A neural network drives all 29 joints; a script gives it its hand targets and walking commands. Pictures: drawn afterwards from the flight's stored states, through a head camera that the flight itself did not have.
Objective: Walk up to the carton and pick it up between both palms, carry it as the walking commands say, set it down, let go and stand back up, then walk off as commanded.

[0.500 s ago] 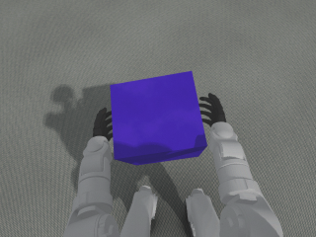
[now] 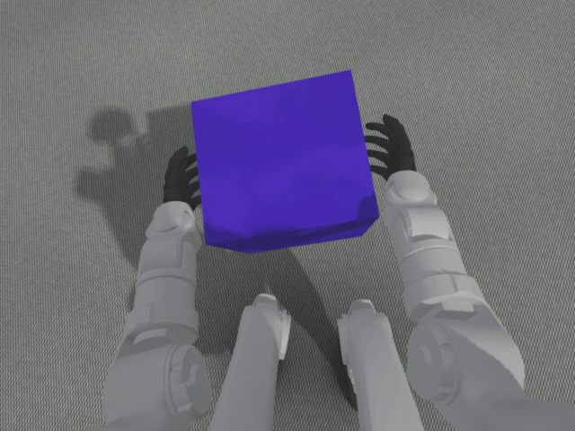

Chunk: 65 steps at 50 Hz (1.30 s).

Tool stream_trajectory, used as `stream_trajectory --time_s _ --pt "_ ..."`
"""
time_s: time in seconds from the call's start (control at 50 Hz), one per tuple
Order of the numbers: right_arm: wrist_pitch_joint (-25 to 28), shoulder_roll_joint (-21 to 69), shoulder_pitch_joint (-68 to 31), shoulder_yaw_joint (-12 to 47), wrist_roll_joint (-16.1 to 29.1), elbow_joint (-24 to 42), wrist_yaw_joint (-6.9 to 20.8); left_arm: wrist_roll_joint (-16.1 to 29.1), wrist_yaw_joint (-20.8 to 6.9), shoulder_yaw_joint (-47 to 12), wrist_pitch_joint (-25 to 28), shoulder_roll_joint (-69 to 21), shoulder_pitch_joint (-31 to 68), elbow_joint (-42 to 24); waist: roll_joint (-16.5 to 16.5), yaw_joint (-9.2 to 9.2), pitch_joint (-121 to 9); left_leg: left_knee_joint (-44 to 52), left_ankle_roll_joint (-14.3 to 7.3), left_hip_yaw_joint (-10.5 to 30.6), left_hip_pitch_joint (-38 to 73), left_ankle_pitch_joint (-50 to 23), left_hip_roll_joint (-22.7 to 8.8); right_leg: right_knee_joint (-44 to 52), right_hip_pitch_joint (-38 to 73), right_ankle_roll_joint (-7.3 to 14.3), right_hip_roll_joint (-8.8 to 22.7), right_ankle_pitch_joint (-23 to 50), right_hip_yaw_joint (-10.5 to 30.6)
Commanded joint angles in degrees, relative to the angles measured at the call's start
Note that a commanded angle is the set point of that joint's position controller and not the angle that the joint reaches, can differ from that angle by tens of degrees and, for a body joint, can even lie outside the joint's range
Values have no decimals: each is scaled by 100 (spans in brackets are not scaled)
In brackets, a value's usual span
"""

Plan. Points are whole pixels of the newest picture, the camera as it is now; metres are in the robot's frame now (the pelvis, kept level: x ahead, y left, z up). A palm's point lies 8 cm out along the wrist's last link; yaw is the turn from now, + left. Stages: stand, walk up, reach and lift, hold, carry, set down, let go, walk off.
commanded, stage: set down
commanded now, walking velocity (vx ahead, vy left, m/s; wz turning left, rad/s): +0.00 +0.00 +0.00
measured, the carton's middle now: (290, 179) +0.48 +0.05 -0.15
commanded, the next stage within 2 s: none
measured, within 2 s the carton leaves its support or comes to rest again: neither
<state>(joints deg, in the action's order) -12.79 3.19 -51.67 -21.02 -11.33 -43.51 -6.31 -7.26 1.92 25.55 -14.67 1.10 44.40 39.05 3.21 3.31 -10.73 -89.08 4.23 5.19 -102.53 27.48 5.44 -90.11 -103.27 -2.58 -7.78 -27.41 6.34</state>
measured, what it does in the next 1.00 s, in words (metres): lowers itself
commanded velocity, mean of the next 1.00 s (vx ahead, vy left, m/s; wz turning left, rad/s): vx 0.00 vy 0.00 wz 0.00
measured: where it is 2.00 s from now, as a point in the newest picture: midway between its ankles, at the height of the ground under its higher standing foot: (306, 378)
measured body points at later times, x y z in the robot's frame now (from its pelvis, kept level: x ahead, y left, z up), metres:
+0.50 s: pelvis -0.01 +0.01 -0.07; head +0.28 +0.03 +0.28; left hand +0.45 +0.22 -0.19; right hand +0.50 -0.09 -0.17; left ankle +0.10 +0.14 -0.52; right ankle +0.09 -0.12 -0.52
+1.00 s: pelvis -0.02 +0.01 -0.12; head +0.32 +0.02 +0.16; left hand +0.48 +0.22 -0.28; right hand +0.52 -0.09 -0.27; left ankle +0.10 +0.14 -0.52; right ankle +0.09 -0.12 -0.52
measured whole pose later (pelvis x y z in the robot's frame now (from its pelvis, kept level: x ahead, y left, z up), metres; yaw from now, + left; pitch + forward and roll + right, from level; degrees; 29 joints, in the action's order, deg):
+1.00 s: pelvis -0.02 +0.01 -0.12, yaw +0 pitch +44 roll +1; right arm -12.0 -4.4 -72.4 -20.5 -6.2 -48.1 -8.4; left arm -3.8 3.5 23.4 -14.1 9.1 66.1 44.8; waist 3.0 3.0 5.9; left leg -112.0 5.7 4.8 -126.5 29.6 7.5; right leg -112.5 -126.9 -5.2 -10.4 -29.5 5.6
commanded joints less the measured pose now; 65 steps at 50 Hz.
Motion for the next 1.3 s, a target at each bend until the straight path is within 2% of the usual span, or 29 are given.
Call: stream_trajectory --time_s 0.0,0.16,0.18,0.2,0.22,0.24,0.26,0.3,0.32,0.4,0.42,0.44,0.46,0.48,0.6,0.7,0.78,0.8,0.88,0.9,0.96,1.0,1.08,1.18,1.22,1.24,1.28 --pt "20 5602 -3115 2709 477 -262 896 592 -1174 -3035 296 -4830 4697 -603 -30 376 -5171 562 -151 -941 2318 -1004 400 679 2977 -11 -289 818 -659" --pt "0 5496 -3540 2526 464 -349 825 610 -1259 -2840 246 -4733 5042 -417 74 332 -5297 185 -148 -979 1833 -1136 396 266 2715 -41 -323 985 -772" --pt "9 5424 -3606 2495 473 -323 835 591 -1262 -2843 240 -4711 5062 -415 -18 369 -5322 134 -138 -986 1819 -1184 385 207 2617 -25 -322 1001 -757" --pt "14 5427 -3618 2480 461 -332 834 597 -1262 -2831 249 -4716 5066 -415 19 310 -5396 82 -139 -995 1801 -1184 388 173 2588 -30 -333 1006 -789" --pt "31 5402 -3705 2554 528 -256 844 650 -1253 -2903 262 -4679 5193 -504 -17 356 -5509 54 -134 -984 1856 -1283 390 72 2496 -31 -342 1081 -826" --pt "23 5393 -3666 2521 510 -323 846 669 -1237 -2918 259 -4720 5249 -507 -56 316 -5566 10 -124 -972 1924 -1352 390 33 2438 -16 -354 1104 -825" --pt "22 5371 -3761 2546 553 -326 855 638 -1225 -2878 259 -4629 5277 -519 -50 379 -5590 -60 -125 -979 1906 -1362 379 -47 2319 -21 -355 1085 -833" --pt "39 5327 -3866 2548 595 -250 868 689 -1208 -2960 255 -4687 5298 -530 -102 332 -5642 -119 -123 -942 1949 -1436 376 -147 2192 -16 -367 1086 -888" --pt "33 5293 -3854 2518 563 -338 877 650 -1198 -2887 241 -4676 5221 -464 -60 389 -5601 -135 -118 -943 1894 -1393 381 -194 2121 -15 -358 1031 -916" --pt "80 5092 -4071 2520 648 -199 921 695 -1158 -2991 239 -4680 5340 -488 -233 307 -5703 -300 -82 -911 1911 -1576 363 -415 1763 5 -376 1118 -966" --pt "74 5112 -3976 2487 652 -346 933 705 -1131 -2982 247 -4679 5383 -467 -243 335 -5638 -304 -84 -901 1994 -1610 368 -452 1654 10 -380 1103 -987" --pt "89 5060 -4050 2455 638 -321 939 719 -1125 -3010 257 -4680 5475 -535 -265 272 -5697 -371 -73 -893 1972 -1596 349 -504 1598 22 -378 1081 -996" --pt "85 5030 -4073 2453 668 -334 951 733 -1107 -3034 262 -4604 5588 -563 -324 311 -5662 -394 -69 -891 1947 -1609 343 -555 1502 36 -375 1073 -984" --pt "97 4967 -4124 2390 650 -341 960 717 -1099 -3000 252 -4630 5537 -470 -311 260 -5583 -416 -80 -866 1949 -1553 334 -577 1375 31 -374 986 -1009" --pt "142 4746 -4359 2315 696 -371 1001 761 -1046 -3045 304 -4511 5821 -472 -435 249 -5568 -657 -51 -885 1817 -1548 325 -859 1039 62 -366 929 -1047" --pt "145 4650 -4652 2301 757 -458 982 788 -1057 -2939 329 -4333 6072 -339 -267 279 -5457 -877 -97 -959 1362 -1293 301 -1028 1079 63 -349 811 -1038" --pt "145 4567 -4852 2360 824 -427 978 833 -1081 -2927 351 -4165 6203 -326 -201 342 -5594 -1102 -112 -1016 1259 -1346 284 -1214 1119 32 -322 900 -1042" --pt "144 4568 -4850 2382 844 -416 965 866 -1084 -2954 365 -4138 6230 -338 -161 307 -5543 -1162 -120 -1027 1176 -1375 270 -1246 1121 27 -325 931 -1032" --pt "128 4655 -4977 2467 922 -492 950 906 -1127 -2927 389 -4003 6372 -311 -27 422 -5604 -1347 -145 -1088 950 -1353 266 -1411 1248 5 -306 1014 -1010" --pt "142 4571 -5014 2480 928 -442 940 924 -1137 -2933 386 -4024 6356 -264 -38 393 -5572 -1395 -142 -1099 894 -1367 264 -1463 1219 9 -311 1029 -1020" --pt "158 4564 -5251 2648 1052 -343 919 1007 -1169 -2962 409 -3932 6413 -254 82 459 -5795 -1580 -148 -1116 875 -1485 238 -1624 1388 -24 -285 1203 -1023" --pt "175 4526 -5313 2756 1128 -237 888 1167 -1177 -3115 443 -3872 6663 -447 103 413 -6037 -1699 -134 -1115 935 -1621 232 -1769 1535 -18 -281 1369 -1032" --pt "159 4371 -5815 3110 1388 98 854 1403 -1147 -3382 447 -3701 7112 -674 85 474 -6775 -1955 -121 -1107 1238 -1782 205 -2051 1964 -15 -252 1537 -1028" --pt "62 3963 -6411 3676 1844 787 784 1911 -978 -3961 427 -3327 7832 -1298 -191 506 -8784 -2345 -27 -1140 2458 -2207 156 -2468 3138 59 -248 1949 -1044" --pt "56 4194 -6201 3708 2021 728 759 2076 -928 -4071 453 -3336 8056 -1653 -263 515 -8974 -2419 -5 -1100 2880 -2709 165 -2621 3288 33 -240 2483 -1164" --pt "40 4194 -6288 3654 2062 599 763 2059 -905 -4057 488 -3114 8396 -1903 -393 627 -8683 -2432 -37 -1084 2810 -2667 156 -2674 2983 40 -216 2354 -1157" --pt "12 4276 -6272 3311 2035 -34 850 1898 -888 -3852 523 -2969 8592 -1561 -354 629 -7046 -2355 -185 -1031 2020 -1913 102 -2626 1981 109 -234 1535 -1068"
